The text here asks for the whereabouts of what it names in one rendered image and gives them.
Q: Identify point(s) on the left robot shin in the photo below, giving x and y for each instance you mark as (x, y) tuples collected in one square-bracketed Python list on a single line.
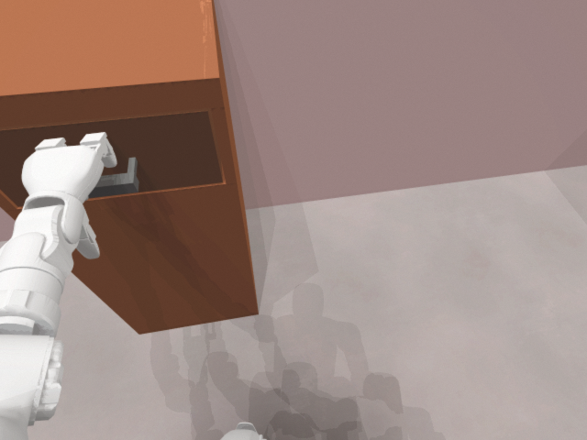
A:
[(247, 426)]

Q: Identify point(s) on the left robot hand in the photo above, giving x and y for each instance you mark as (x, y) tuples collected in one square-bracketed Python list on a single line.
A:
[(74, 170)]

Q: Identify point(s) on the cabinet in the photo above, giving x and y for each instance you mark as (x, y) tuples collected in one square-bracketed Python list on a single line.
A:
[(168, 258)]

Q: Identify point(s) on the handle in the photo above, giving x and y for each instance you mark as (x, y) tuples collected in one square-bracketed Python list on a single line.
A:
[(118, 183)]

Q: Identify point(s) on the drawer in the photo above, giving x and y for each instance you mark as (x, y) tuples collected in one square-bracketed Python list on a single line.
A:
[(173, 149)]

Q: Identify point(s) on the left robot forearm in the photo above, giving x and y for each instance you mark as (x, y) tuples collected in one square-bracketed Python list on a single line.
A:
[(35, 262)]

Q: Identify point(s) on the left robot upper arm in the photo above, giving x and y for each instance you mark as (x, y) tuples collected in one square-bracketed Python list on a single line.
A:
[(30, 382)]

